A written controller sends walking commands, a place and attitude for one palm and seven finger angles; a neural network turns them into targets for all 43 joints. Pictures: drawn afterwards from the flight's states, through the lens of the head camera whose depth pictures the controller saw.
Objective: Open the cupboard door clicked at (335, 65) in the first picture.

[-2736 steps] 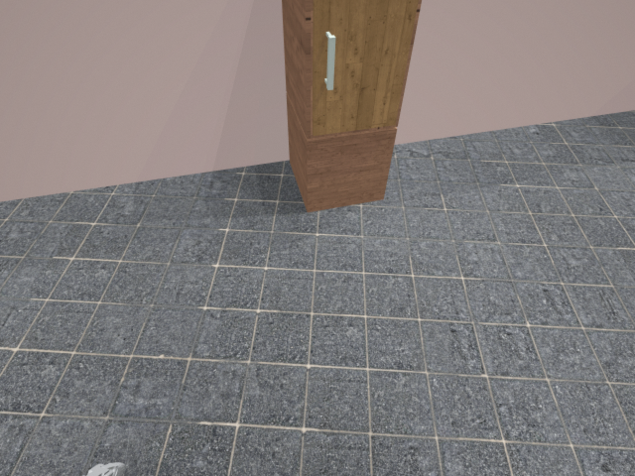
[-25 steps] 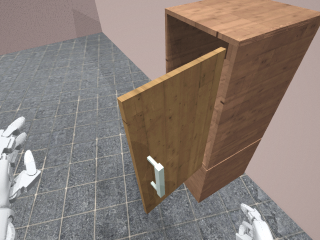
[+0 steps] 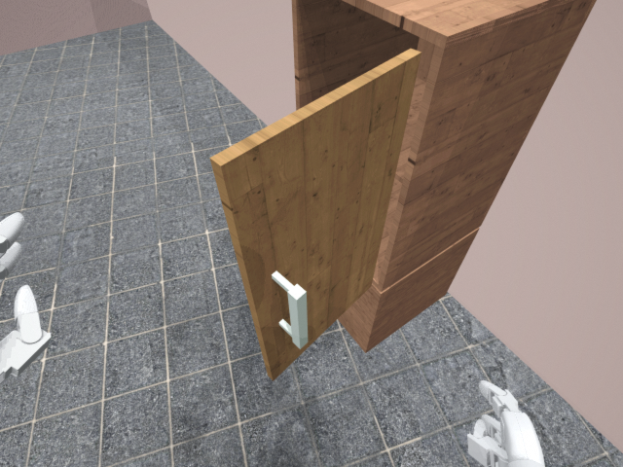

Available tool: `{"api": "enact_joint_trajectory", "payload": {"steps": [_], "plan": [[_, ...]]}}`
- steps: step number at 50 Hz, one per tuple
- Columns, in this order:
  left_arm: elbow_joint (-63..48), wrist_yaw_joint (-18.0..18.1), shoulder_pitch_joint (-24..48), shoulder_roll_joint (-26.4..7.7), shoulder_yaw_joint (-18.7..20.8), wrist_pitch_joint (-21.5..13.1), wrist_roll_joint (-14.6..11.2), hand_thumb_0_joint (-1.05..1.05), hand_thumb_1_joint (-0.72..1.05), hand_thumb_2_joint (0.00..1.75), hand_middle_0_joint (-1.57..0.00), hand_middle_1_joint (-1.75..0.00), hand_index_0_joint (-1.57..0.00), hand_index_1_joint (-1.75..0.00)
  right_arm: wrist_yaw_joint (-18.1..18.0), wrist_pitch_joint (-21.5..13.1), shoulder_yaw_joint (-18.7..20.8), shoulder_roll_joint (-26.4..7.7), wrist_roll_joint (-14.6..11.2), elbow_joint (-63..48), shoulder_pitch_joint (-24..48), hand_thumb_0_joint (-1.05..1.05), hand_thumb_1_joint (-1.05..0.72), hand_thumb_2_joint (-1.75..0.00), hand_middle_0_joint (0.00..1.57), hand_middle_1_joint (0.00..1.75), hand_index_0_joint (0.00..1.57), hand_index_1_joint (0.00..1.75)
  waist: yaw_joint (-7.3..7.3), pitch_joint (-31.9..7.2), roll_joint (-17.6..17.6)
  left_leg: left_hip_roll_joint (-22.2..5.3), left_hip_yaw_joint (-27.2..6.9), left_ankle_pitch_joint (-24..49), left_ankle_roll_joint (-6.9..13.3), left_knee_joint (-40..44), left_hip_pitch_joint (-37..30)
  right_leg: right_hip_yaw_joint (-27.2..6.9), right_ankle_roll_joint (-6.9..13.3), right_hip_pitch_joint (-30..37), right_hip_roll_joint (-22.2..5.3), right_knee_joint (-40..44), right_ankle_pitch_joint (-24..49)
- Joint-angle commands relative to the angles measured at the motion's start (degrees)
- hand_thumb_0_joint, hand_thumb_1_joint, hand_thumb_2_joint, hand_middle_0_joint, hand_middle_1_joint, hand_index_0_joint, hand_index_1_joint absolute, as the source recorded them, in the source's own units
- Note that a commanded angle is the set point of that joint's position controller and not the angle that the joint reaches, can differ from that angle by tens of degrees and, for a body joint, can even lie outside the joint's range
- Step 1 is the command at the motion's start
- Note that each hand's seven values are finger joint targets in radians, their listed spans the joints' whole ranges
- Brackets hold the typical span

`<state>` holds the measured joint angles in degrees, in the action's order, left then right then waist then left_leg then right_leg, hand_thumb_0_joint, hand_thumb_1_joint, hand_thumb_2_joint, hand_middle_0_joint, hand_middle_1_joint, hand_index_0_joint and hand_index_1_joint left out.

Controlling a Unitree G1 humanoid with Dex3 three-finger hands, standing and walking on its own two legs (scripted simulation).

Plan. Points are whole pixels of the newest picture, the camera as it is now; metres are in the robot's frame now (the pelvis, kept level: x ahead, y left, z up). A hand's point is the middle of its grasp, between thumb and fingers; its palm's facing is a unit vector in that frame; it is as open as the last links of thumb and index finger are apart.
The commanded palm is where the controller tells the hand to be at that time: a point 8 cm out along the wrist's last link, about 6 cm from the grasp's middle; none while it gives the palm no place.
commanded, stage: step back with the hand held close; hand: left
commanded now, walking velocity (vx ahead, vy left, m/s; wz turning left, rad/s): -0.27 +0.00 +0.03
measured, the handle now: (290, 311) +0.35 +0.06 -0.06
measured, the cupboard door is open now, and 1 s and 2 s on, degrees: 100 100 100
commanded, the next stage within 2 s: stop stepping back and stand still in 0.82 s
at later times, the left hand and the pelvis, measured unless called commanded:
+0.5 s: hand out of the picture +0.10 +0.28 +0.16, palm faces +0.49 -0.73 -0.48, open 7.5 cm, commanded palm +0.04 +0.32 +0.17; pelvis -0.08 +0.01 -0.01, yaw +5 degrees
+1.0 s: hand out of the picture +0.04 +0.24 +0.17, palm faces +0.31 -0.82 -0.48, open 7.5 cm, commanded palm -0.04 +0.29 +0.17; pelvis -0.19 +0.00 -0.02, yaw -3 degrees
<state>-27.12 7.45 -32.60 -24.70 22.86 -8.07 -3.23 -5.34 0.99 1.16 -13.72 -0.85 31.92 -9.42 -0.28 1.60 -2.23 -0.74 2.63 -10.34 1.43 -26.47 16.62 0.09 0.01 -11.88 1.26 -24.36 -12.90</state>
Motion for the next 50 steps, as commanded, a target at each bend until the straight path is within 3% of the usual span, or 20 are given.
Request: {"api": "enact_joint_trajectory", "payload": {"steps": [1, 7, 13, 15, 18, 22, 25, 28, 30, 31, 33, 34, 39, 41, 44, 46, 47, 48, 49, 50], "plan": [[-11.03, 2.0, -0.17, -10.13, 8.37, -4.2, 0.17, 0.0, 0.9, 0.9, -0.2, -0.3, -0.2, -0.3, -0.5, -3.3, 1.9, -6.29, 0.25, -9.29, 4.83, 0.0, -0.9, -0.9, 0.2, 0.3, 0.2, 0.3, 0.38, -8.18, -0.63, -3.3, -3.73, 4.84, 0.29, 3.35, -1.6, -2.46, -0.64, 1.48, -3.25, 2.57, 11.49], [-12.19, 2.68, 0.75, -10.11, 8.91, -6.04, 1.2, 0.0, 0.9, 0.9, -0.2, -0.3, -0.2, -0.3, -0.51, -4.66, 1.79, -7.02, 0.38, -9.36, 4.27, 0.0, -0.9, -0.9, 0.2, 0.3, 0.2, 0.3, 0.06, -4.64, -3.27, -4.72, -7.37, -14.27, 1.67, 8.4, 8.95, -2.23, -0.74, 3.67, -1.23, 1.42, -0.56], [-14.35, 2.62, 2.64, -9.04, 10.05, -7.29, 2.9, 0.0, 0.9, 0.9, -0.2, -0.3, -0.2, -0.3, -0.54, -7.45, 2.03, -7.75, 0.79, -9.51, 4.15, 0.0, -0.9, -0.9, 0.2, 0.3, 0.2, 0.3, 0.99, -6.21, -10.26, -10.07, -13.95, -30.76, 4.73, 16.3, 24.87, -0.06, -1.52, 16.54, 3.32, -13.79, 1.7], [-13.62, 2.42, 1.52, -9.36, 11.15, -7.45, 2.93, 0.0, 0.9, 0.9, -0.2, -0.3, -0.2, -0.3, -0.42, -8.18, 2.1, -7.27, 1.17, -9.08, 4.3, 0.0, -0.9, -0.9, 0.2, 0.3, 0.2, 0.3, 1.21, -5.82, -9.46, -11.35, -15.48, -32.38, 5.94, 16.06, 28.46, -0.81, -1.24, 18.23, 3.78, -16.52, 1.27], [-14.93, 2.17, 0.66, -9.13, 10.36, -7.76, 1.66, 0.0, 0.9, 0.9, -0.2, -0.3, -0.2, -0.3, 0.3, -9.07, 2.15, -6.55, 0.99, -8.26, 3.27, 0.0, -0.9, -0.9, 0.2, 0.3, 0.2, 0.3, 0.26, -5.89, -3.28, -6.77, -10.42, -22.33, 3.01, 8.23, 17.25, -4.93, 0.88, 6.63, 1.3, -7.07, 1.63], [-15.5, 2.91, 4.61, -10.18, 8.55, -7.74, 1.28, 0.0, 0.9, 0.9, -0.2, -0.3, -0.2, -0.3, 0.71, -8.75, 2.47, -5.66, 1.09, -5.23, 1.7, 0.0, -0.9, -0.9, 0.2, 0.3, 0.2, 0.3, -0.98, -6.8, 7.78, 1.09, -2.37, -10.17, -1.76, -12.85, -2.42, -16.24, 4.91, -16.26, -9.52, 8.84, -5.12], [-13.26, 3.68, 6.51, -10.88, 8.31, -7.28, 1.56, 0.0, 0.9, 0.9, -0.2, -0.3, -0.2, -0.3, 0.44, -7.7, 2.42, -4.43, 1.23, -3.76, 2.02, 0.0, -0.9, -0.9, 0.2, 0.3, 0.2, 0.3, -1.66, -6.38, 9.54, 1.72, -2.18, -5.14, -2.32, -13.66, -5.83, -12.74, 5.06, -18.22, -11.06, 7.39, 5.77], [-14.52, 2.94, 7.8, -12.15, 9.69, -7.57, 1.52, 0.0, 0.9, 0.9, -0.2, -0.3, -0.2, -0.3, -0.39, -7.42, 2.25, -6.47, 0.75, -5.43, 4.39, 0.0, -0.9, -0.9, 0.2, 0.3, 0.2, 0.3, -0.2, -4.6, -2.43, -5.37, -8.92, 1.57, 0.31, 4.68, 0.74, -4.62, -0.81, -9.52, 0.12, -1.76, 4.88], [-12.88, 2.18, 3.93, -10.9, 11.59, -8.61, 2.05, 0.0, 0.9, 0.9, -0.2, -0.3, -0.2, -0.3, -0.43, -8.43, 2.57, -7.11, 1.23, -6.72, 5.71, 0.0, -0.9, -0.9, 0.2, 0.3, 0.2, 0.3, 0.89, -8.83, -16.54, -16.89, -22.64, -26.93, 5.32, 22.25, 18.91, -0.74, -1.47, 9.29, 6.49, -24.93, -7.39], [-14.53, 1.93, 5.26, -10.46, 11.38, -8.39, 2.3, 0.0, 0.9, 0.9, -0.2, -0.3, -0.2, -0.3, -0.06, -8.9, 2.75, -6.82, 2.16, -6.72, 5.74, 0.0, -0.9, -0.9, 0.2, 0.3, 0.2, 0.3, 0.88, -8.19, -15.37, -19.72, -25.64, -30.43, 7.34, 24.34, 22.59, -2.51, -0.99, 8.98, 6.45, -34.53, -10.29], [-15.28, 2.08, 4.45, -9.91, 10.62, -8.04, 1.63, 0.0, 0.9, 0.9, -0.2, -0.3, -0.2, -0.3, 1.09, -9.68, 3.16, -5.65, 2.23, -5.59, 5.14, 0.0, -0.9, -0.9, 0.2, 0.3, 0.2, 0.3, 1.19, -8.84, -4.85, -18.0, -20.25, -19.03, 7.5, 18.63, 12.55, -3.21, -0.11, -0.43, 4.54, -36.93, -12.97], [-15.09, 2.2, 2.93, -9.38, 9.92, -7.9, 0.94, 0.0, 0.9, 0.9, -0.2, -0.3, -0.2, -0.3, 1.31, -9.99, 3.23, -5.67, 1.96, -5.48, 5.68, 0.0, -0.9, -0.9, 0.2, 0.3, 0.2, 0.3, 1.52, -10.49, -4.08, -16.99, -17.9, -15.45, 7.04, 16.9, 7.48, -2.79, -0.02, -3.0, 3.85, -35.2, -13.8], [-18.69, 2.62, 4.71, -8.65, 6.34, -6.74, -0.08, 0.0, 0.9, 0.9, -0.2, -0.3, -0.2, -0.3, 1.95, -10.7, 2.02, -5.13, 2.47, -3.14, 4.14, 0.0, -0.9, -0.9, 0.2, 0.3, 0.2, 0.3, 0.74, -12.78, -13.06, -12.57, -11.5, -9.67, 2.03, 20.39, -4.02, 2.16, 1.08, -3.08, 4.47, -18.94, -18.87], [-18.73, 2.43, 5.3, -9.89, 7.21, -7.17, -0.83, 0.0, 0.9, 0.9, -0.2, -0.3, -0.2, -0.3, 2.15, -10.53, 2.01, -4.68, 2.78, -2.48, 3.41, 0.0, -0.9, -0.9, 0.2, 0.3, 0.2, 0.3, 0.79, -16.28, -12.25, -12.46, -10.44, -3.47, -0.11, 19.79, -9.72, 2.85, 2.04, -1.26, 4.19, -8.95, -19.48], [-18.79, 1.65, 3.19, -13.7, 10.76, -8.29, -1.32, 0.0, 0.9, 0.9, -0.2, -0.3, -0.2, -0.3, 2.46, -8.67, 1.97, -4.31, 3.13, -2.4, 2.84, 0.0, -0.9, -0.9, 0.2, 0.3, 0.2, 0.3, 1.08, -18.66, -10.27, -10.18, -5.18, 16.41, -3.43, 9.84, -15.6, 1.02, 3.61, 0.01, 1.65, 7.46, -7.57], [-19.25, 1.72, 5.06, -15.48, 12.21, -9.49, -1.83, 0.0, 0.9, 0.9, -0.2, -0.3, -0.2, -0.3, 2.5, -7.48, 1.36, -4.44, 2.41, -2.97, 4.7, 0.0, -0.9, -0.9, 0.2, 0.3, 0.2, 0.3, 0.6, -17.07, -2.08, -6.86, -1.89, 10.32, -2.85, -1.62, -17.67, -6.63, 5.34, -8.17, -6.86, 10.61, 2.27], [-18.12, 2.1, 4.03, -16.48, 13.39, -9.56, -1.74, 0.0, 0.9, 0.9, -0.2, -0.3, -0.2, -0.3, 2.11, -7.69, 0.64, -4.21, 2.42, -3.47, 5.57, 0.0, -0.9, -0.9, 0.2, 0.3, 0.2, 0.3, 0.45, -15.2, 0.24, -4.1, 0.35, 3.26, -3.11, -4.47, -17.2, -5.7, 4.77, -12.0, -9.57, 11.31, 3.15], [-17.87, 2.39, 3.92, -15.61, 12.73, -9.3, -1.48, 0.0, 0.9, 0.9, -0.2, -0.3, -0.2, -0.3, 1.8, -7.67, 0.56, -3.56, 2.08, -3.77, 4.22, 0.0, -0.9, -0.9, 0.2, 0.3, 0.2, 0.3, -0.5, -14.49, 2.26, -1.85, 2.0, 3.84, -3.13, -6.48, -17.37, -3.58, 4.5, -12.4, -10.34, 10.2, 8.42], [-17.59, 2.22, 3.24, -15.44, 12.35, -8.23, -2.03, 0.0, 0.9, 0.9, -0.2, -0.3, -0.2, -0.3, 1.88, -7.69, 1.15, -4.55, 0.71, -4.25, 5.27, 0.0, -0.9, -0.9, 0.2, 0.3, 0.2, 0.3, 0.07, -14.5, 10.46, 0.04, 0.77, 1.99, -2.55, -10.76, -14.68, -3.83, 2.46, -10.88, -10.28, 8.29, 11.78], [-14.38, 2.33, -1.48, -15.75, 13.99, -6.95, -1.81, 0.0, 0.9, 0.9, -0.2, -0.3, -0.2, -0.3, 1.44, -7.32, 0.95, -4.76, 0.59, -4.66, 5.04, 0.0, -0.9, -0.9, 0.2, 0.3, 0.2, 0.3, -0.53, -10.99, 9.3, -0.17, 0.32, 3.18, -1.59, -12.59, -12.74, -3.0, 2.19, -12.15, -10.22, 6.71, 13.98]]}}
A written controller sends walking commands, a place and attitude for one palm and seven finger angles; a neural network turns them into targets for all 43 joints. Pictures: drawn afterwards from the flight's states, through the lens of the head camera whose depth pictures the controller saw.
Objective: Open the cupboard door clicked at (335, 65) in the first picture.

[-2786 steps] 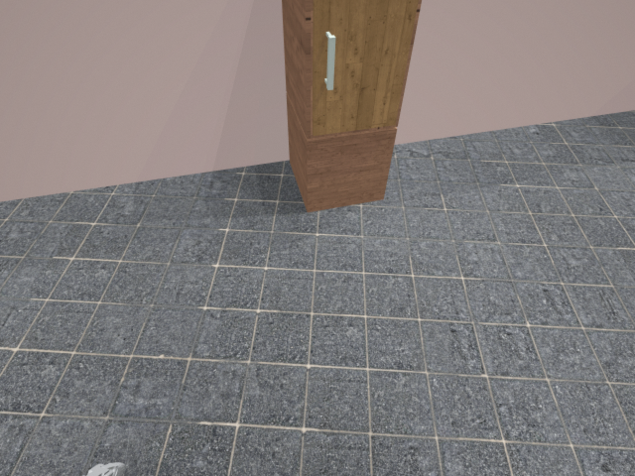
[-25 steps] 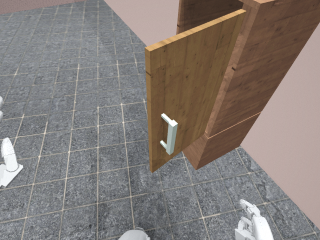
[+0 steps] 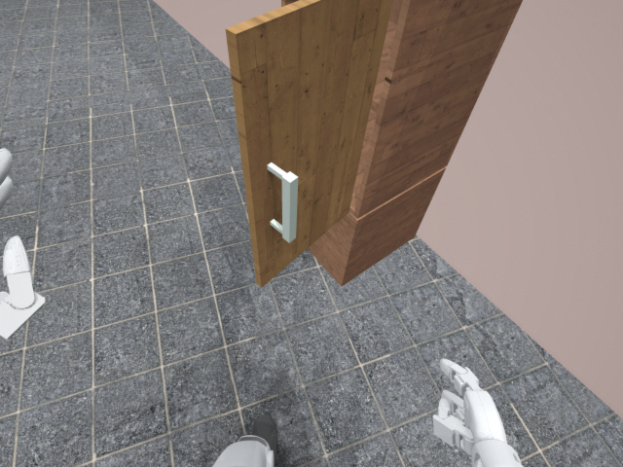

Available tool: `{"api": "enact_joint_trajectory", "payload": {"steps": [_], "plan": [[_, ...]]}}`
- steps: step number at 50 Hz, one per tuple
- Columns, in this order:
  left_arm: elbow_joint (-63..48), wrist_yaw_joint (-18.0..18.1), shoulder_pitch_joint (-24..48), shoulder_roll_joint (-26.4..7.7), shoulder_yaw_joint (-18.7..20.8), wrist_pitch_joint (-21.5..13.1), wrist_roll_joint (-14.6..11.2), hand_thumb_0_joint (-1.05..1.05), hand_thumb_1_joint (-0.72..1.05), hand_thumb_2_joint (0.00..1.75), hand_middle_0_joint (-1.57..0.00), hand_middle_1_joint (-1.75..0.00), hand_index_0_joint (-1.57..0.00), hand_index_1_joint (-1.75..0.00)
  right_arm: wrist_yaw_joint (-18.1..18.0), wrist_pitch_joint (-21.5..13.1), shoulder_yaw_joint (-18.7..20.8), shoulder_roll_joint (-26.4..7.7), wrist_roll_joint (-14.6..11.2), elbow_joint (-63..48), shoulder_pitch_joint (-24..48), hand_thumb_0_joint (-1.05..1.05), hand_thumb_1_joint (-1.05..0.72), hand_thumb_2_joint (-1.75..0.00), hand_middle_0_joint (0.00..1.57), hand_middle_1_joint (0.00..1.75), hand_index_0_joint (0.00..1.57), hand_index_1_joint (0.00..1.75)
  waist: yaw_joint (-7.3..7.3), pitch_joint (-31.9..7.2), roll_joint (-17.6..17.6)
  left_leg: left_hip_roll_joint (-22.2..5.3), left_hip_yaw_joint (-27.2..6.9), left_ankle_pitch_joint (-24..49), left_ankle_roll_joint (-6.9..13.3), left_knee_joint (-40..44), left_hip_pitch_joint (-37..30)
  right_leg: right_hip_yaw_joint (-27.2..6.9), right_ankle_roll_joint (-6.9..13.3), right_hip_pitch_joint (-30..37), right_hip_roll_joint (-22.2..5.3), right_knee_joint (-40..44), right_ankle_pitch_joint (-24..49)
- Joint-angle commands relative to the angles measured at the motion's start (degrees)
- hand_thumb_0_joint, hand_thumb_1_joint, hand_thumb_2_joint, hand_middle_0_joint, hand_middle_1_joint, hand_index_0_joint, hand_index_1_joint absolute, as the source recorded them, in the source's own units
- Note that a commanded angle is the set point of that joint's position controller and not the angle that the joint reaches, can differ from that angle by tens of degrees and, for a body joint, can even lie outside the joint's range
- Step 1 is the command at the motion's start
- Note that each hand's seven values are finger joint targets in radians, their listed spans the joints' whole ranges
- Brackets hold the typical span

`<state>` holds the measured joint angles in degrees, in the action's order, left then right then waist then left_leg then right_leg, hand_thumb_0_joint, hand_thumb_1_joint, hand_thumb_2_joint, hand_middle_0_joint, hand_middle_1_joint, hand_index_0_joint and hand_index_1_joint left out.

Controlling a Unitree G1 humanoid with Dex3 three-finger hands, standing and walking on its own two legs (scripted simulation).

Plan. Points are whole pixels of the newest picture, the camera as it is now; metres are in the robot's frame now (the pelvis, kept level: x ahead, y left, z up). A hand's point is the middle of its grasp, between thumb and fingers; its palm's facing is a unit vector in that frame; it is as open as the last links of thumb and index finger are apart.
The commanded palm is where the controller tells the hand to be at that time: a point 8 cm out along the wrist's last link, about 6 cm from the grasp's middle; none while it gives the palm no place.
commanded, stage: stop stepping back and stand still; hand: left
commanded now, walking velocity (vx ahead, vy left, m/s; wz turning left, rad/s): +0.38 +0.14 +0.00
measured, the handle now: (282, 204) +0.54 +0.09 -0.04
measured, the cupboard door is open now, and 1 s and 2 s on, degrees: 100 100 100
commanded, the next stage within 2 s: let the arm hang, fingers relaxed in 0.62 s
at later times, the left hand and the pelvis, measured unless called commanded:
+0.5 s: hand out of the picture +0.19 +0.26 +0.19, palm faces +0.36 -0.77 -0.53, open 7.5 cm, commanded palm +0.14 +0.31 +0.19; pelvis +0.00 +0.01 +0.01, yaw -1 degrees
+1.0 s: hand out of the picture +0.05 +0.19 -0.16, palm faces +0.00 -0.98 -0.17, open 7.4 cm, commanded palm none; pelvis -0.02 +0.02 +0.01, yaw +2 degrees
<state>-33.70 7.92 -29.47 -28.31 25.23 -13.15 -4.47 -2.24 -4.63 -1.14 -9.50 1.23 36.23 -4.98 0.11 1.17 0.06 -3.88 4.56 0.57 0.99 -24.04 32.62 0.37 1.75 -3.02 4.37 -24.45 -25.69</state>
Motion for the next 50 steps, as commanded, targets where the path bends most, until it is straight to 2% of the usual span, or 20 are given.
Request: {"api": "enact_joint_trajectory", "payload": {"steps": [1, 4, 7, 11, 14, 18, 20, 21, 22, 24, 26, 28, 30, 32, 35, 36, 39, 42, 47, 50], "plan": [[-6.04, 1.61, -7.89, -11.07, 11.33, -0.75, -0.47, 0.0, 0.9, 0.9, -0.2, -0.3, -0.2, -0.3, -1.93, -1.15, 2.63, -8.48, -1.4, -9.31, 0.07, 0.0, -0.9, -0.9, 0.2, 0.3, 0.2, 0.3, -1.16, -9.74, 3.28, 2.67, -2.26, -6.11, -0.71, -13.79, -27.3, -2.51, 1.04, -20.33, -12.93, 5.15, 26.04], [-2.47, 1.4, -1.72, -10.21, 9.31, -0.43, -0.15, 0.0, 0.9, 0.9, -0.2, -0.3, -0.2, -0.3, -2.65, -1.19, 2.72, -9.44, -1.69, -8.75, -0.75, 0.0, -0.9, -0.9, 0.2, 0.3, 0.2, 0.3, -2.02, -1.97, -0.13, 1.19, -4.49, -8.19, -0.34, -9.64, -25.4, -2.46, -1.11, -22.58, -11.14, 7.1, 14.69], [1.67, 1.36, 3.34, -8.57, 5.78, -1.73, 1.16, 0.0, 0.9, 0.9, -0.2, -0.3, -0.2, -0.3, -3.34, -2.14, 3.45, -10.04, -1.32, -7.41, -1.56, 0.0, -0.9, -0.9, 0.2, 0.3, 0.2, 0.3, -1.95, 6.91, 4.65, 1.58, -5.4, -11.94, -1.28, -17.01, -23.32, -6.58, 2.73, -29.71, -14.33, 12.63, -0.03], [-1.35, 1.27, 11.11, -8.86, 4.32, -3.65, 2.36, 0.0, 0.9, 0.9, -0.2, -0.3, -0.2, -0.3, -3.75, -4.79, 3.53, -10.37, -1.42, -6.65, -2.55, 0.0, -0.9, -0.9, 0.2, 0.3, 0.2, 0.3, -2.63, 8.79, -1.17, 1.31, -6.43, -10.5, -0.32, -9.5, -25.26, -1.97, 1.77, -25.69, -11.04, 3.89, 8.03], [-8.68, 1.67, 8.95, -9.71, 7.27, -4.74, 1.72, 0.0, 0.9, 0.9, -0.2, -0.3, -0.2, -0.3, -3.46, -7.21, 3.89, -10.54, -0.41, -7.86, -2.55, 0.0, -0.9, -0.9, 0.2, 0.3, 0.2, 0.3, -0.4, -0.89, -17.93, -7.2, -26.86, -31.15, 1.11, 16.08, -19.55, 1.69, -0.48, -12.5, 0.01, -16.23, -5.08], [-10.06, 1.45, -5.39, -8.61, 10.71, -3.68, 0.84, 0.0, 0.9, 0.9, -0.2, -0.3, -0.2, -0.3, -1.78, -6.96, 4.28, -9.09, -0.16, -9.39, -3.17, 0.0, -0.9, -0.9, 0.2, 0.3, 0.2, 0.3, 1.36, -9.18, -15.37, -2.74, -12.1, -31.68, -3.99, 14.22, -10.09, 4.46, 1.74, 2.4, 0.47, -3.17, -6.73], [-8.62, 0.83, -10.51, -8.0, 10.51, -2.95, 0.23, 0.0, 0.9, 0.9, -0.2, -0.3, -0.2, -0.3, -1.01, -5.05, 4.28, -8.07, -1.29, -9.66, -4.48, 0.0, -0.9, -0.9, 0.2, 0.3, 0.2, 0.3, -0.31, -8.83, -2.4, 4.23, -2.22, -18.87, -3.98, -9.94, -17.97, -7.96, 4.52, -11.59, -10.55, 9.67, -6.95], [-8.69, 0.98, -8.6, -8.65, 11.04, -2.43, -0.4, 0.0, 0.9, 0.9, -0.2, -0.3, -0.2, -0.3, -1.13, -4.07, 4.92, -8.45, -1.41, -8.71, -4.19, 0.0, -0.9, -0.9, 0.2, 0.3, 0.2, 0.3, -0.57, -4.58, 8.0, 4.54, -4.99, -16.14, -3.39, -22.86, -18.1, -18.42, 8.03, -22.56, -18.27, 14.67, -10.12], [-6.79, 1.36, -6.98, -7.48, 10.41, -1.76, -0.16, 0.0, 0.9, 0.9, -0.2, -0.3, -0.2, -0.3, -1.26, -3.39, 4.88, -8.46, -1.3, -7.59, -4.8, 0.0, -0.9, -0.9, 0.2, 0.3, 0.2, 0.3, -0.96, -1.63, 9.57, 3.26, -6.26, -15.21, -3.07, -27.8, -13.15, -19.5, 10.24, -22.83, -20.89, 14.44, -5.13], [-3.64, 2.02, -0.8, -6.14, 7.82, -1.47, 0.93, 0.0, 0.9, 0.9, -0.2, -0.3, -0.2, -0.3, -1.81, -3.98, 3.34, -7.95, -1.11, -7.0, -4.5, 0.0, -0.9, -0.9, 0.2, 0.3, 0.2, 0.3, -1.79, -0.78, 4.3, 1.45, -6.35, -17.25, -1.98, -19.23, -9.83, -11.53, 6.7, -13.57, -17.38, 6.93, 17.67], [2.33, 2.1, 2.51, -5.05, 5.79, -1.26, 1.75, 0.0, 0.9, 0.9, -0.2, -0.3, -0.2, -0.3, -3.05, -5.22, 3.05, -8.78, -1.26, -5.71, -5.6, 0.0, -0.9, -0.9, 0.2, 0.3, 0.2, 0.3, -2.09, -2.62, 0.6, 1.9, -4.46, 0.16, -0.05, -4.35, -20.35, -4.9, 0.36, -9.76, -10.42, -2.86, 35.79], [2.09, 1.68, 7.95, -5.28, 3.79, -1.07, 2.07, 0.0, 0.9, 0.9, -0.2, -0.3, -0.2, -0.3, -3.67, -5.77, 3.88, -10.36, -1.97, -6.32, -5.36, 0.0, -0.9, -0.9, 0.2, 0.3, 0.2, 0.3, -1.27, -7.68, -1.86, -3.14, -8.79, 18.82, 3.35, -4.77, -32.34, -2.74, -3.96, -12.76, -5.71, -8.97, 36.63], [1.33, 1.24, 7.05, -3.9, 1.46, 0.0, 2.45, 0.0, 0.9, 0.9, -0.2, -0.3, -0.2, -0.3, -2.92, -5.87, 3.34, -9.36, -1.81, -6.93, -5.44, 0.0, -0.9, -0.9, 0.2, 0.3, 0.2, 0.3, -1.23, -10.65, -5.63, -6.46, -15.13, 28.83, 5.73, -2.4, -35.03, -0.33, -3.78, -15.22, -3.41, -14.57, 17.89], [-4.14, 1.02, 6.29, -4.5, 1.85, 0.02, 2.42, 0.0, 0.9, 0.9, -0.2, -0.3, -0.2, -0.3, -2.05, -6.26, 3.54, -9.31, -1.25, -7.77, -3.63, 0.0, -0.9, -0.9, 0.2, 0.3, 0.2, 0.3, -0.25, -8.79, -6.39, -8.83, -18.74, 12.45, 6.11, 3.77, -27.98, -1.62, -2.83, -13.1, -3.41, -13.14, -1.22], [-8.87, 1.61, -0.57, -6.51, 5.53, 0.2, 2.38, 0.0, 0.9, 0.9, -0.2, -0.3, -0.2, -0.3, -2.05, -5.98, 2.52, -8.66, -1.29, -9.69, -1.47, 0.0, -0.9, -0.9, 0.2, 0.3, 0.2, 0.3, 0.45, -5.96, -8.19, -5.31, -13.12, -11.17, 3.62, 5.94, -14.86, -0.39, -1.71, -3.84, -4.56, -0.75, 6.99], [42.41, -6.23, 3.4, 6.71, -17.75, 8.65, 7.75, 0.0, 0.9, 0.9, -0.2, -0.3, -0.2, -0.3, 2.05, -5.86, 5.61, -18.09, -0.6, 5.64, 1.94, 0.0, -0.9, -0.9, 0.2, 0.3, 0.2, 0.3, -0.21, -3.93, -3.06, -1.74, -11.33, 1.53, 2.21, -7.84, -10.43, -2.97, 0.02, -8.83, -10.09, -3.01, 25.17], [48.84, -7.84, 10.6, 5.36, -19.24, 11.56, 6.48, 0.0, 0.9, 0.9, -0.2, -0.3, -0.2, -0.3, 1.89, -0.12, 4.89, -13.45, -0.75, 5.81, -4.15, 0.0, -0.9, -0.9, 0.2, 0.3, 0.2, 0.3, -0.89, -7.09, 9.36, -0.25, -9.28, -5.7, 0.91, -12.38, -15.97, -7.3, 3.34, -13.58, -13.07, -2.18, 24.53], [58.06, -7.38, 15.78, 5.44, -20.68, 12.34, 6.14, 0.0, 0.9, 0.9, -0.2, -0.3, -0.2, -0.3, 1.91, 2.53, 4.1, -13.19, 0.12, 7.05, -2.96, 0.0, -0.9, -0.9, 0.2, 0.3, 0.2, 0.3, -1.18, -1.98, 12.51, 1.17, -9.05, -5.3, 1.14, -12.4, -15.28, -6.33, 4.16, -15.18, -13.33, -1.27, 22.42], [75.83, -6.36, 15.18, 7.35, -22.59, 13.98, 5.29, 0.0, 0.9, 0.9, -0.2, -0.3, -0.2, -0.3, 1.45, 4.77, 2.17, -11.23, 0.77, 13.07, -2.65, 0.0, -0.9, -0.9, 0.2, 0.3, 0.2, 0.3, 0.23, 1.72, -5.21, -1.52, -15.34, -5.5, 2.7, -0.01, -13.27, -3.7, 0.87, -8.64, -8.34, -0.24, 9.33], [84.23, -6.51, 13.42, 8.33, -22.96, 13.54, 5.01, 0.0, 0.9, 0.9, -0.2, -0.3, -0.2, -0.3, 0.83, 5.21, 1.88, -9.65, 0.39, 17.06, -4.45, 0.0, -0.9, -0.9, 0.2, 0.3, 0.2, 0.3, 0.02, 1.01, -6.14, -0.37, -13.59, -9.15, 1.65, 0.43, -15.85, -5.54, 1.81, -7.4, -9.32, 4.29, 8.19]]}}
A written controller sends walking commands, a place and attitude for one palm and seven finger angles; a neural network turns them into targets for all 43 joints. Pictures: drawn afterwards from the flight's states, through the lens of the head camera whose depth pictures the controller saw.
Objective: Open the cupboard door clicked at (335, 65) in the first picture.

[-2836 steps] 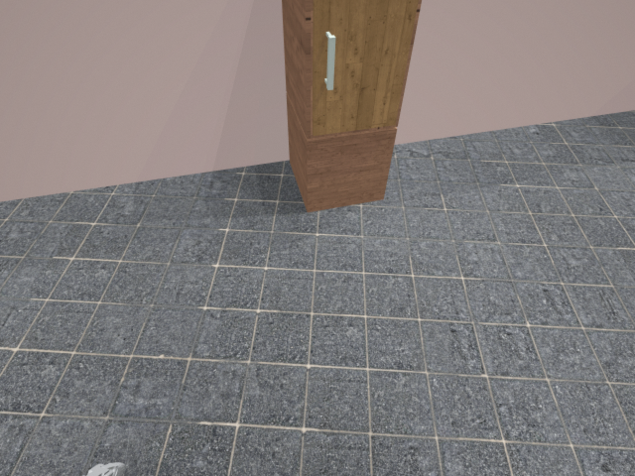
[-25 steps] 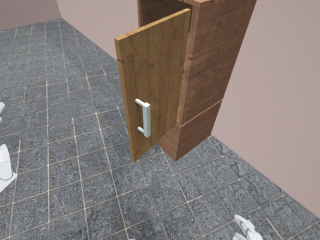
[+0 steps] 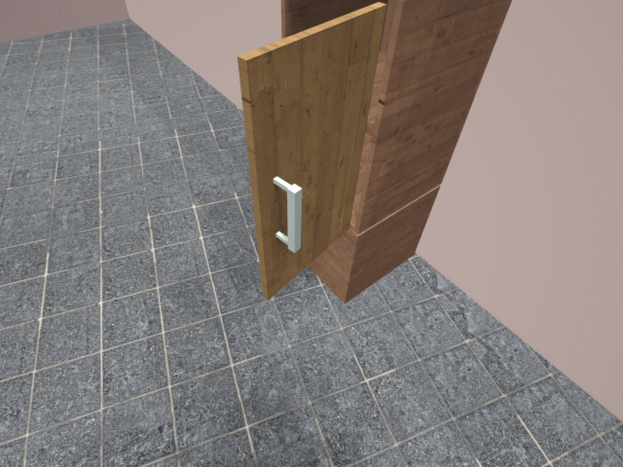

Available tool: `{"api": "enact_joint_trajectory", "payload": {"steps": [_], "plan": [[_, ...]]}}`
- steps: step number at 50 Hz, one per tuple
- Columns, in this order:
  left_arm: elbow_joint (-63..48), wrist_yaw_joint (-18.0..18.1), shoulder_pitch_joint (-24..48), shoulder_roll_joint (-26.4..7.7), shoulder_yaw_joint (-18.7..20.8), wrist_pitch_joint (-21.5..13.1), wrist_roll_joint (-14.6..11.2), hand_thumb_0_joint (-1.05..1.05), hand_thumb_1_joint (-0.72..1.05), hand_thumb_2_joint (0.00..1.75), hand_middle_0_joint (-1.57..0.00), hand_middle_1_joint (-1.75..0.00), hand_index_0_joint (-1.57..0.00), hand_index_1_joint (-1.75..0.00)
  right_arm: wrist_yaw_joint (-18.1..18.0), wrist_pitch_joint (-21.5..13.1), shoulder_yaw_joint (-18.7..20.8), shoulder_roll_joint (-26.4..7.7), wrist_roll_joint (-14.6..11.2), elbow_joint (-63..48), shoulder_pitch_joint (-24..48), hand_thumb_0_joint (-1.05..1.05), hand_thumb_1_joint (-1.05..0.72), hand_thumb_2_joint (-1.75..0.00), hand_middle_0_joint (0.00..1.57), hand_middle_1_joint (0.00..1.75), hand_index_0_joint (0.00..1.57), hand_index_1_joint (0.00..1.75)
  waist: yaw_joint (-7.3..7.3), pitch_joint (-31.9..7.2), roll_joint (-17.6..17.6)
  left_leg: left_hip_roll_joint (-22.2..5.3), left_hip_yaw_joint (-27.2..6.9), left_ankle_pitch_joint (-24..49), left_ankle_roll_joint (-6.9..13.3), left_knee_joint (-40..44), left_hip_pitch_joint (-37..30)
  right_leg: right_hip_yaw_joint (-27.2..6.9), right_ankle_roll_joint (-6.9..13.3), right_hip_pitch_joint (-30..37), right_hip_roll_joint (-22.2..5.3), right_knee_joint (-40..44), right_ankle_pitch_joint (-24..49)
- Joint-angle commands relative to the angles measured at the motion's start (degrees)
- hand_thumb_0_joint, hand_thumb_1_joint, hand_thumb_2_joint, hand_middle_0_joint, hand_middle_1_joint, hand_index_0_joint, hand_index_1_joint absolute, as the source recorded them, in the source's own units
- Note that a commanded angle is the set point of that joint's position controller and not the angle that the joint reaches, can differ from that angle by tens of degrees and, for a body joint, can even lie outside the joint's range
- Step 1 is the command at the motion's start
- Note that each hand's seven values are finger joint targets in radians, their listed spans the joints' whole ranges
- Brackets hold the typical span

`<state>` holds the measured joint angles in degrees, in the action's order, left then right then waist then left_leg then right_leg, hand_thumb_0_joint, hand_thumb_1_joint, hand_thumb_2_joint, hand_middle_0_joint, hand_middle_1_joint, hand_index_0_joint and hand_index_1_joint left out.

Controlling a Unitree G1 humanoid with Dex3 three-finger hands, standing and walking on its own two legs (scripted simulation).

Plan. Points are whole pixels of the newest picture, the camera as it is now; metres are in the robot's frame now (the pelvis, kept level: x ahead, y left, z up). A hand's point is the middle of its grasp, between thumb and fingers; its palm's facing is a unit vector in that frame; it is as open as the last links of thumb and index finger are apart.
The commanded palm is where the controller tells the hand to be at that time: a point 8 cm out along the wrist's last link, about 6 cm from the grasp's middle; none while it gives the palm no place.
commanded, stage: let the arm hang, fingers relaxed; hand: left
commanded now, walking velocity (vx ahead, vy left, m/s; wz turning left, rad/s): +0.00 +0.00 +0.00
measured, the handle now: (287, 216) +0.57 +0.06 -0.05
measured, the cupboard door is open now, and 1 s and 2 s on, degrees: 100 100 100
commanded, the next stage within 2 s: look to check the result in 0.82 s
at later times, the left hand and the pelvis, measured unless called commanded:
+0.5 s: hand out of the picture -0.03 +0.17 -0.16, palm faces +0.06 -0.98 -0.19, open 7.4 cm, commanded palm none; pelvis +0.01 +0.01 +0.01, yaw +0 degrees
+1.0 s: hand out of the picture +0.00 +0.16 -0.17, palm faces +0.05 -0.98 -0.19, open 7.4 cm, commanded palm none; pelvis +0.02 +0.00 +0.01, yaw +0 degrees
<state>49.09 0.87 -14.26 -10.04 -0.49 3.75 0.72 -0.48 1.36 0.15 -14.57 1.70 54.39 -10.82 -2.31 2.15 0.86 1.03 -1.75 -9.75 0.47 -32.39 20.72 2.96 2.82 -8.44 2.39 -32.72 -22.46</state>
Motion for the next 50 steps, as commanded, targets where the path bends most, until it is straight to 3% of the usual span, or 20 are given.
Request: {"api": "enact_joint_trajectory", "payload": {"steps": [1, 3, 5, 13, 18, 20, 24, 37, 50], "plan": [[3.38, 0.58, -2.34, -8.86, 3.01, -3.49, -0.21, 0.0, 0.9, 0.9, -0.2, -0.3, -0.2, -0.3, -1.18, -0.7, 0.63, -3.7, -0.01, 0.18, 0.28, 0.0, -0.9, -0.9, 0.2, 0.3, 0.2, 0.3, 2.18, -0.41, -8.2, -5.11, -6.69, 0.38, 1.88, 8.63, -5.28, -8.39, 1.19, -2.29, -7.68, 13.67, 4.42], [6.68, 0.53, -3.39, -8.41, 2.91, -3.6, -0.44, 0.0, 0.9, 0.9, -0.2, -0.3, -0.2, -0.3, -1.48, -0.53, 0.67, -2.74, -0.13, 2.35, -1.79, 0.0, -0.9, -0.9, 0.2, 0.3, 0.2, 0.3, 1.89, -1.58, -10.85, -5.05, -6.51, -0.46, 1.66, 8.72, -6.84, -8.43, 1.63, -1.84, -7.7, 14.55, 4.32], [9.48, 0.55, -4.35, -7.45, 2.6, -3.7, -0.48, 0.0, 0.9, 0.9, -0.2, -0.3, -0.2, -0.3, -1.78, -0.45, 0.93, -2.46, -0.33, 4.11, -3.54, 0.0, -0.9, -0.9, 0.2, 0.3, 0.2, 0.3, 1.8, -1.18, -6.9, -5.42, -6.06, 0.1, 1.71, 8.38, -8.17, -7.9, 1.62, -2.42, -7.78, 16.09, 4.55], [15.58, 1.13, -8.49, -4.57, 1.57, -3.73, -0.68, 0.0, 0.9, 0.9, -0.2, -0.3, -0.2, -0.3, -2.3, -0.37, 0.94, -0.64, -0.72, 8.5, -8.11, 0.0, -0.9, -0.9, 0.2, 0.3, 0.2, 0.3, 1.56, 2.56, -0.5, -5.95, -5.65, 1.47, 2.12, 9.61, -9.01, -6.02, 1.32, -3.68, -7.03, 16.16, 5.41], [16.49, 1.45, -10.43, -3.14, 1.49, -3.74, -0.66, 0.0, 0.9, 0.9, -0.2, -0.3, -0.2, -0.3, -2.3, -0.52, 0.88, 0.66, -0.59, 9.43, -8.91, 0.0, -0.9, -0.9, 0.2, 0.3, 0.2, 0.3, 1.83, 3.7, 0.01, -5.86, -6.17, -0.15, 2.47, 11.05, -8.08, -5.78, 1.15, -3.88, -6.7, 15.17, 4.08], [16.5, 1.53, -10.78, -2.9, 1.63, -3.69, -0.59, 0.0, 0.9, 0.9, -0.2, -0.3, -0.2, -0.3, -2.25, -0.62, 0.88, 1.28, -0.52, 9.75, -8.98, 0.0, -0.9, -0.9, 0.2, 0.3, 0.2, 0.3, 1.96, 4.07, -1.48, -5.88, -6.39, -1.01, 2.55, 11.84, -7.64, -5.52, 1.08, -3.93, -6.61, 14.54, 3.61], [16.38, 1.68, -11.35, -2.06, 1.78, -3.71, -0.47, 0.0, 0.9, 0.9, -0.2, -0.3, -0.2, -0.3, -2.24, -0.73, 0.73, 2.02, -0.47, 9.94, -8.85, 0.0, -0.9, -0.9, 0.2, 0.3, 0.2, 0.3, 2.32, 4.89, -0.04, -5.67, -6.49, -1.88, 2.69, 12.47, -7.17, -5.03, 0.84, -4.13, -6.54, 14.25, 3.45], [15.31, 1.81, -8.91, -2.3, 2.07, -4.2, -0.56, 0.0, 0.9, 0.9, -0.2, -0.3, -0.2, -0.3, -2.26, -1.34, 0.59, 2.41, -0.33, 10.14, -8.53, 0.0, -0.9, -0.9, 0.2, 0.3, 0.2, 0.3, 2.14, 4.62, -2.37, -5.32, -5.04, 6.69, 2.27, 10.35, -8.45, -5.59, 0.59, -2.52, -7.5, 14.97, 9.59], [15.26, 1.87, -9.2, -2.9, 1.96, -4.32, -0.64, 0.0, 0.9, 0.9, -0.2, -0.3, -0.2, -0.3, -2.44, -1.29, 0.75, 1.59, -0.6, 10.04, -7.73, 0.0, -0.9, -0.9, 0.2, 0.3, 0.2, 0.3, 1.97, 2.8, -0.41, -5.59, -4.29, 10.01, 2.27, 8.71, -10.92, -5.36, 0.24, -1.26, -7.73, 15.26, 14.01]]}}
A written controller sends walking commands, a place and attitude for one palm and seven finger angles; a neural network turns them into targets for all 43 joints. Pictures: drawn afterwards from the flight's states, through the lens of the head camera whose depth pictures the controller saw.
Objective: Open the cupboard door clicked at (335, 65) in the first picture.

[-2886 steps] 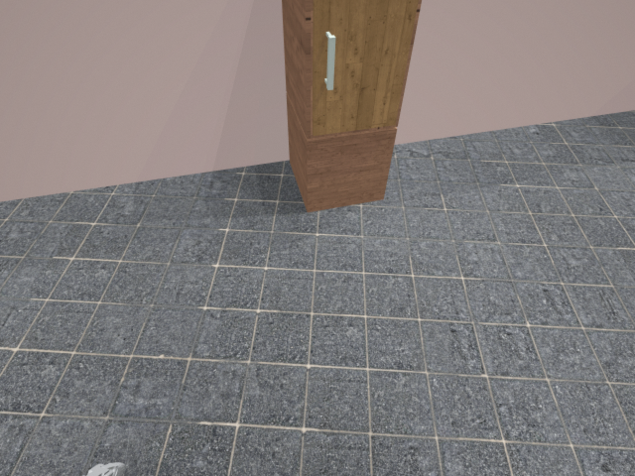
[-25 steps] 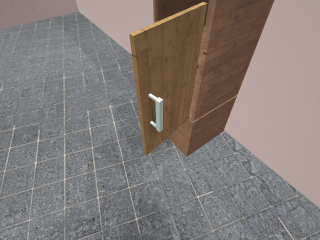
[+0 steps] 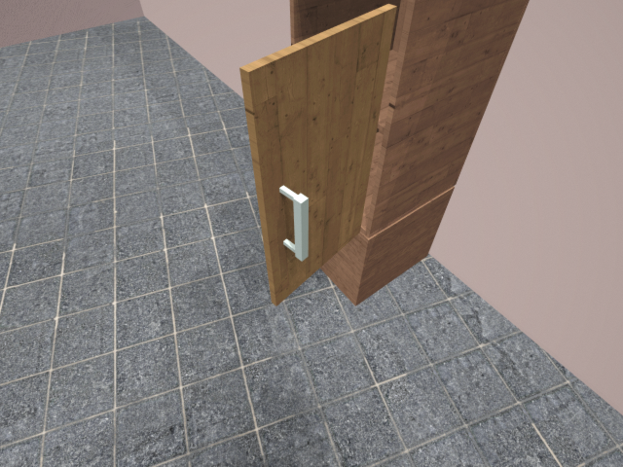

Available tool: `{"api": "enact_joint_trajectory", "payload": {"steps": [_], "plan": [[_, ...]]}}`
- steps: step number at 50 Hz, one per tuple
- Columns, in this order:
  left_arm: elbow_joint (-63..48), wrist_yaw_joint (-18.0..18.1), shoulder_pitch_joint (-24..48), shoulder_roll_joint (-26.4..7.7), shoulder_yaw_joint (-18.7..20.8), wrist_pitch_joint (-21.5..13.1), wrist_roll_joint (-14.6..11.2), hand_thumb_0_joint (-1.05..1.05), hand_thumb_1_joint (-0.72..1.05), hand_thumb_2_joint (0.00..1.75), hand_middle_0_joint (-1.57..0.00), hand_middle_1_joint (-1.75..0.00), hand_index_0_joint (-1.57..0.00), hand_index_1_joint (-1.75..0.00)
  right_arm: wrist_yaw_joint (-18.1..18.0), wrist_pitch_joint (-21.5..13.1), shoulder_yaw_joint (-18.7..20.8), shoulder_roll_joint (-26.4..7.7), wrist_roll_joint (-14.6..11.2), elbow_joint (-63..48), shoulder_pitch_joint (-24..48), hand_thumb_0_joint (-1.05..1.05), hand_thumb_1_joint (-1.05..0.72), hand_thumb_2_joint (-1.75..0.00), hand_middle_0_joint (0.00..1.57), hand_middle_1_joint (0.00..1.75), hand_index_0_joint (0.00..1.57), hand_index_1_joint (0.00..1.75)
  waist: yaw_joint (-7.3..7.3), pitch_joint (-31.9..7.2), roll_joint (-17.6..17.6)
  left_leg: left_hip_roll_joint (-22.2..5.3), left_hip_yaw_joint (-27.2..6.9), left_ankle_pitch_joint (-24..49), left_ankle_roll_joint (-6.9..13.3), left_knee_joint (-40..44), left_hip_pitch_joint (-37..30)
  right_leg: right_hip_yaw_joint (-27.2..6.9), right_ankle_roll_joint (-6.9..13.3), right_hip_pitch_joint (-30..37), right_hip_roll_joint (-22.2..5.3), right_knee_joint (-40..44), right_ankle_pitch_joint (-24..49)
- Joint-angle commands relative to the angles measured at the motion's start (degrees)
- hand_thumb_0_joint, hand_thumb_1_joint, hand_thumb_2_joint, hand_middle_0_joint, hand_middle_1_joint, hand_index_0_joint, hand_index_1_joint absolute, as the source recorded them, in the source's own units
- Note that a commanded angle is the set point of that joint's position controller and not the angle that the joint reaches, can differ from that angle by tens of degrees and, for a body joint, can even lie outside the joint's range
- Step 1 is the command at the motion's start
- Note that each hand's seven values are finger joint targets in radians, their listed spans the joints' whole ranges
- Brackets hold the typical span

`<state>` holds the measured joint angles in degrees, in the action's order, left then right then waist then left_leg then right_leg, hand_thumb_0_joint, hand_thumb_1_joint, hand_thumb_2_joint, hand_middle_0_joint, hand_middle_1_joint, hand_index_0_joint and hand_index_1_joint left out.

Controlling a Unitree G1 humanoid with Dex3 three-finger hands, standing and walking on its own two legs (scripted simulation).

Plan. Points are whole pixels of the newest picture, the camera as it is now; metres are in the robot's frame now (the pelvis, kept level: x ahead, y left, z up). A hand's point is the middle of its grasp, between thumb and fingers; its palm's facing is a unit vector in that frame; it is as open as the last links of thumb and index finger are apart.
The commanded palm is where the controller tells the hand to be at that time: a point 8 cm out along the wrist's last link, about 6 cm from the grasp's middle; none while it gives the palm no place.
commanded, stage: look to check the result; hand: left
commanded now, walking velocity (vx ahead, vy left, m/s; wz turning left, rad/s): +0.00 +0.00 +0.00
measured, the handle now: (294, 224) +0.54 +0.06 -0.06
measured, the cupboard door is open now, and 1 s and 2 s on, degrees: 100 100 100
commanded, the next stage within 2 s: stand and wait in 0.40 s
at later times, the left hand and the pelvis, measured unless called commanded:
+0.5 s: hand out of the picture +0.00 +0.16 -0.18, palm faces +0.04 -0.98 -0.18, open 7.4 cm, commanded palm none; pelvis +0.01 +0.00 +0.00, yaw +0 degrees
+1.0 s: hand out of the picture +0.00 +0.17 -0.18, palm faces +0.03 -0.98 -0.19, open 7.4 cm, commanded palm none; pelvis +0.02 +0.00 +0.00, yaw -1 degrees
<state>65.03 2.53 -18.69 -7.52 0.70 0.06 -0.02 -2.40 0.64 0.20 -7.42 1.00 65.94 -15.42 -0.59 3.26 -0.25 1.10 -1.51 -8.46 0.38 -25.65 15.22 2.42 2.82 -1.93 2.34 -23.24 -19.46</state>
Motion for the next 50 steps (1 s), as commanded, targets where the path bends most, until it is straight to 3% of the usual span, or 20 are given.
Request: {"api": "enact_joint_trajectory", "payload": {"steps": [1, 9, 17, 34, 50], "plan": [[-0.69, 0.2, -4.8, -5.25, 0.67, -0.61, 0.06, 0.0, 0.9, 0.9, -0.2, -0.3, -0.2, -0.3, -0.54, -0.54, 0.61, -5.71, 0.13, -1.49, -3.15, 0.0, -0.9, -0.9, 0.2, 0.3, 0.2, 0.3, 0.29, 2.11, 0.04, -5.63, -4.58, 8.47, 2.33, 2.02, -5.36, -4.88, 0.24, -7.91, -7.66, 5.83, 10.86], [-0.5, 0.27, -5.21, -5.6, 0.68, -0.67, 0.11, 0.0, 0.9, 0.9, -0.2, -0.3, -0.2, -0.3, -0.6, -0.54, 0.65, -6.21, -0.02, -1.48, -2.25, 0.0, -0.9, -0.9, 0.2, 0.3, 0.2, 0.3, 0.55, 2.18, 1.54, -5.68, -4.25, 9.09, 2.4, 1.88, -6.03, -4.89, -0.09, -7.64, -7.6, 6.15, 12.35], [-0.64, 0.22, -4.65, -5.78, 0.63, -0.64, 0.09, 0.0, 0.9, 0.9, -0.2, -0.3, -0.2, -0.3, -0.63, -0.62, 0.61, -6.22, 0.12, -1.25, -1.77, 0.0, -0.9, -0.9, 0.2, 0.3, 0.2, 0.3, 0.45, 2.03, -0.3, -5.68, -4.08, 9.61, 2.23, 2.08, -6.18, -5.1, -0.11, -7.0, -7.84, 6.02, 13.51], [-1.23, 0.31, -4.1, -6.67, 0.91, -0.86, 0.11, 0.0, 0.9, 0.9, -0.2, -0.3, -0.2, -0.3, -0.74, -0.86, 0.76, -7.36, -0.04, -1.65, -1.14, 0.0, -0.9, -0.9, 0.2, 0.3, 0.2, 0.3, 0.69, 0.93, 1.07, -5.81, -3.43, 12.34, 2.31, 1.39, -7.21, -4.97, -0.81, -5.31, -7.97, 6.16, 18.74], [-0.89, 0.08, -3.94, -6.8, 0.63, -0.8, 0.06, 0.0, 0.9, 0.9, -0.2, -0.3, -0.2, -0.3, -0.63, -0.82, 0.69, -7.39, 0.03, -1.27, -1.08, 0.0, -0.9, -0.9, 0.2, 0.3, 0.2, 0.3, 0.43, 1.59, 0.36, -5.94, -3.86, 10.39, 2.16, 2.59, -7.29, -5.32, -0.45, -5.84, -7.83, 6.7, 14.38]]}}
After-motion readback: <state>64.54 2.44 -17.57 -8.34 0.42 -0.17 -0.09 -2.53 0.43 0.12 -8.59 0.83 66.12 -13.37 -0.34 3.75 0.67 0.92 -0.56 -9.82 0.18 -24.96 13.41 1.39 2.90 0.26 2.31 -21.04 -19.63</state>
